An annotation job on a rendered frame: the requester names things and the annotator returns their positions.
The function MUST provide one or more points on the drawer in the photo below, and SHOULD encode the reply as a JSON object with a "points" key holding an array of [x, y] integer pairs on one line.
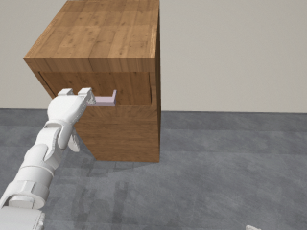
{"points": [[133, 88]]}

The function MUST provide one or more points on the cabinet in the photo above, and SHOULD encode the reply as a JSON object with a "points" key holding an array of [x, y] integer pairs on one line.
{"points": [[108, 36]]}

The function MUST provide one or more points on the robot left hand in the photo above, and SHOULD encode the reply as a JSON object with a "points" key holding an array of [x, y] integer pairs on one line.
{"points": [[69, 108]]}

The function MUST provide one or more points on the handle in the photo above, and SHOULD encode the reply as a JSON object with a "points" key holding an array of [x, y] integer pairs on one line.
{"points": [[104, 100]]}

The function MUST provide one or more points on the left robot forearm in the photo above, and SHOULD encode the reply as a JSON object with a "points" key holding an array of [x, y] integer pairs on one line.
{"points": [[30, 188]]}

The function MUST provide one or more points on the robot left upper arm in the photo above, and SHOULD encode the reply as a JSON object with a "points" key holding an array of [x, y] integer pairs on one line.
{"points": [[17, 218]]}

